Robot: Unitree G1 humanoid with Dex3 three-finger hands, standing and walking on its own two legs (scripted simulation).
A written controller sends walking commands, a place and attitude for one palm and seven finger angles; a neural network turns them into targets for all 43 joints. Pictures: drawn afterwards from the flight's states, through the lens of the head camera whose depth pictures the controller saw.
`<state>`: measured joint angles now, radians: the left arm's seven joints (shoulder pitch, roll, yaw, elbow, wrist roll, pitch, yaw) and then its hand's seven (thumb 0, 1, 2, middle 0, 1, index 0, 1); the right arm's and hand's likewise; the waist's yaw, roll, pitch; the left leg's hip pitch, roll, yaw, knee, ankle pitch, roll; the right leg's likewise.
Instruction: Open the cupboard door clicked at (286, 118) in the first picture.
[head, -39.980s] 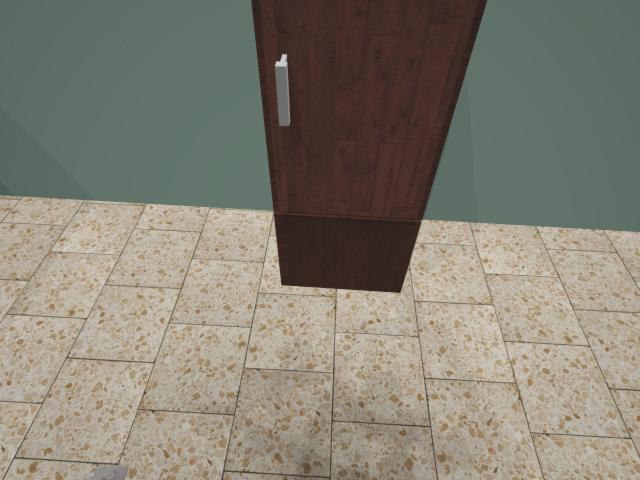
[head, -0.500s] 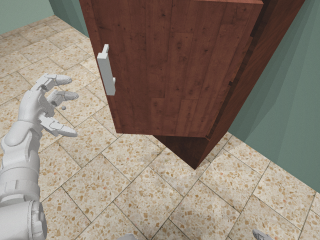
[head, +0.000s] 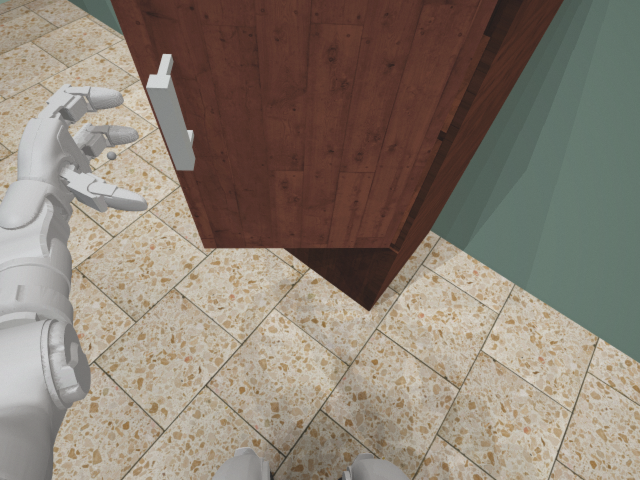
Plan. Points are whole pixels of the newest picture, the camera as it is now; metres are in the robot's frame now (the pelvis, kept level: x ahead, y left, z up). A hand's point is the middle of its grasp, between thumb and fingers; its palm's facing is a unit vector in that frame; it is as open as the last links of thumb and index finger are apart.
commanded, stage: move the hooked fingers beside the handle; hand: left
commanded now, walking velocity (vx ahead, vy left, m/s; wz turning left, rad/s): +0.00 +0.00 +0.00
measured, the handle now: (176, 115) +0.56 +0.16 +0.10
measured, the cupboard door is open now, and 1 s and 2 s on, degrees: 40 40 40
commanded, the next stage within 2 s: slide the fingers in behind the handle in 1.06 s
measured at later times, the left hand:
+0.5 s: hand (117, 136) +0.52 +0.23 +0.10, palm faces -0.02 -1.00 +0.00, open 14.0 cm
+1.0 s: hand (117, 146) +0.49 +0.22 +0.10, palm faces -0.02 -1.00 +0.00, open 14.0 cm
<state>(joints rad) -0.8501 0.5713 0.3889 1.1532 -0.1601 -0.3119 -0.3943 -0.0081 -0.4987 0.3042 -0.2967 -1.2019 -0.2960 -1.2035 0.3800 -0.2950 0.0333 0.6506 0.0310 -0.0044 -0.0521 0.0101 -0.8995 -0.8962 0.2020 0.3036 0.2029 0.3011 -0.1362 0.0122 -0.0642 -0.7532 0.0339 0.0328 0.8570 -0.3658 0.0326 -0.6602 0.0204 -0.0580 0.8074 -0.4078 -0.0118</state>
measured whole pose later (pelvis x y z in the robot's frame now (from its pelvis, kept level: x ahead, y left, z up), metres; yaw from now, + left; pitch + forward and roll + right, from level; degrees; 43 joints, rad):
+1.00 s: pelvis +0.00 +0.01 -0.01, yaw +0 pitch +16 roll -3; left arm -0.90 0.56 0.38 1.19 -0.13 -0.32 -0.34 -0.01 -0.50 0.30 -0.30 -1.20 -0.30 -1.20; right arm 0.37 -0.28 0.04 0.61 0.02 0.05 -0.03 0.01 -0.90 -0.90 0.20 0.30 0.20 0.30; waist -0.15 0.02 -0.09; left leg -0.80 0.04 0.03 0.91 -0.39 0.04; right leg -0.69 0.03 -0.06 0.83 -0.42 0.00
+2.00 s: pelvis +0.01 +0.00 -0.01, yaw -1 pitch +17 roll -3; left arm -0.93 0.44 0.32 1.16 -0.11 -0.33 -0.22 -0.01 -0.50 0.30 -0.30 -1.20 -0.30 -1.20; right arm 0.39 -0.27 0.03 0.62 0.00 0.04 0.00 0.01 -0.90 -0.90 0.20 0.30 0.20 0.30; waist -0.15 0.03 -0.10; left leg -0.82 0.04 0.03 0.92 -0.40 0.04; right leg -0.72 0.03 -0.05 0.86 -0.44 -0.01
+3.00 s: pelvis +0.01 -0.01 -0.01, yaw +0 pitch +17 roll -2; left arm -0.93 0.41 0.31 1.17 -0.11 -0.35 -0.16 -0.01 -0.42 0.34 -0.30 -1.21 -0.31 -1.22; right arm 0.40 -0.27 0.02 0.64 0.00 0.03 0.01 0.01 -0.90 -0.90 0.20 0.30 0.20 0.30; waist -0.16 0.03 -0.09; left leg -0.81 0.04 0.02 0.90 -0.40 0.02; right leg -0.72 0.04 -0.06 0.86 -0.44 -0.03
